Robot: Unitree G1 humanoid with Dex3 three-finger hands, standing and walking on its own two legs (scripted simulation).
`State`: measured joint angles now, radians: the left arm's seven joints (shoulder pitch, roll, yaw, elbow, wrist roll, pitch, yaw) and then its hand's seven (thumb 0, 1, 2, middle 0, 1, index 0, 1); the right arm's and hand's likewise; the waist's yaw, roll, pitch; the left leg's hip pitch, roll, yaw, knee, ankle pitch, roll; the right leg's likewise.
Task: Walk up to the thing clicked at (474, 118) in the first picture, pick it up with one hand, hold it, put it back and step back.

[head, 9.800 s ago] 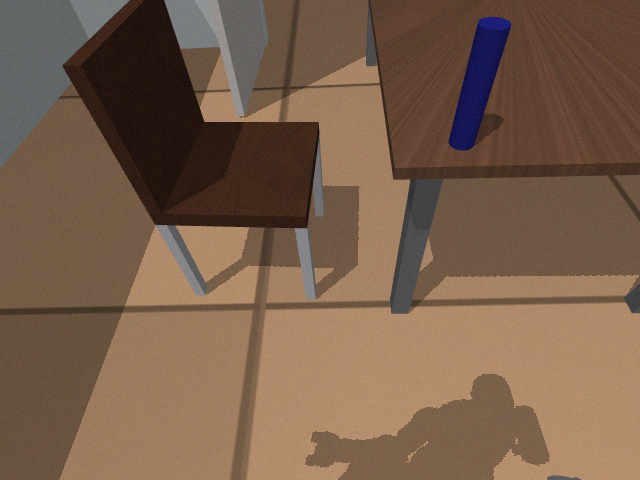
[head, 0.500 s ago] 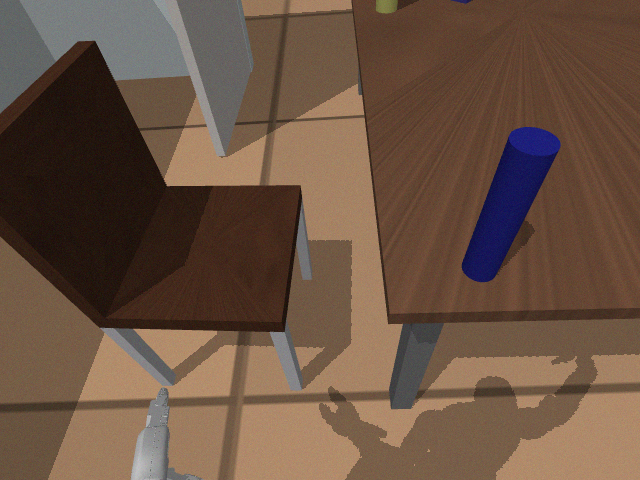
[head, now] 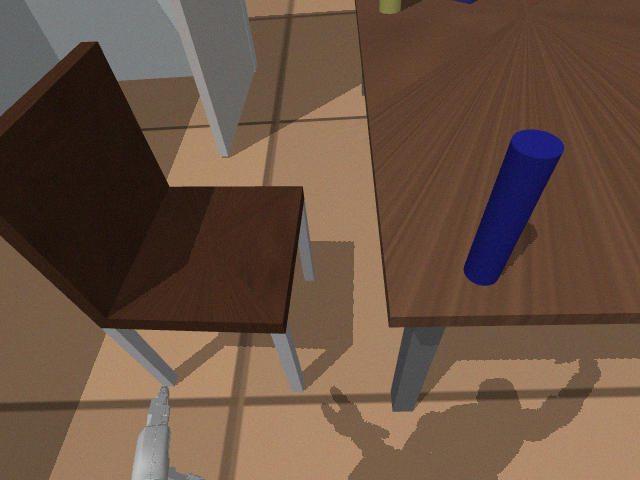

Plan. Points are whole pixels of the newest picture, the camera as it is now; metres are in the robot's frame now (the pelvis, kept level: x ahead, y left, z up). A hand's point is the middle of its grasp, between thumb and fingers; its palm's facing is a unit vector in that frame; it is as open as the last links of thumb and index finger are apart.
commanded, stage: go down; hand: right
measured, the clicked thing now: (504, 219) +0.40 -0.19 +0.11
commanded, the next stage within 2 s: approach in 0.76 s
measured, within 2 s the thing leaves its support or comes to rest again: neither
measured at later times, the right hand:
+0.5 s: hand out of the picture +0.31 -0.38 +0.17, palm faces +0.16 +0.99 +0.00, open 17.4 cm
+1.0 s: hand out of the picture +0.32 -0.38 +0.18, palm faces +0.15 +0.99 +0.00, open 17.4 cm
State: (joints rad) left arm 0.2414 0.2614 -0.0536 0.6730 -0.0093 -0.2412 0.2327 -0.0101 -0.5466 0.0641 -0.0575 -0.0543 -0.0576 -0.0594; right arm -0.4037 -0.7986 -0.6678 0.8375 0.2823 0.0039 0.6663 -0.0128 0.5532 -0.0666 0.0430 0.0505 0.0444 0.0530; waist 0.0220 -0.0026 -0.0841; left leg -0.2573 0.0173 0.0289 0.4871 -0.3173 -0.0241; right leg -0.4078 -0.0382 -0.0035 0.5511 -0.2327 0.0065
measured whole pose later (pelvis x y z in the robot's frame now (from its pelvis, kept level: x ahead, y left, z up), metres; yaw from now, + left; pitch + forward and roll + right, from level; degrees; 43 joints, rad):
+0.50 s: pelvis +0.00 +0.00 +0.00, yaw +0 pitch +5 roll +1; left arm 0.25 0.27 -0.06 0.67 -0.01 -0.25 0.24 -0.01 -0.53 0.05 -0.06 -0.05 -0.06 -0.05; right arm -0.41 -0.81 -0.67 0.85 0.28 0.01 0.69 -0.01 0.53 -0.06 0.05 0.05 0.05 0.05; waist 0.02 0.00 -0.09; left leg -0.27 0.02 0.03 0.51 -0.32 -0.02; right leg -0.42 -0.04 0.00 0.56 -0.23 0.01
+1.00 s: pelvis +0.00 +0.00 +0.00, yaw +0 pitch +6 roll +1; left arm 0.24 0.27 -0.07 0.68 0.00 -0.25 0.25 -0.01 -0.54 0.05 -0.06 -0.05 -0.06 -0.05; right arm -0.46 -0.82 -0.65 0.87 0.28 0.01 0.68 -0.01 0.52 -0.05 0.05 0.04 0.05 0.05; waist 0.02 0.00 -0.09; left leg -0.29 0.02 0.03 0.52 -0.33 -0.02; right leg -0.43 -0.04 0.00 0.58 -0.24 0.01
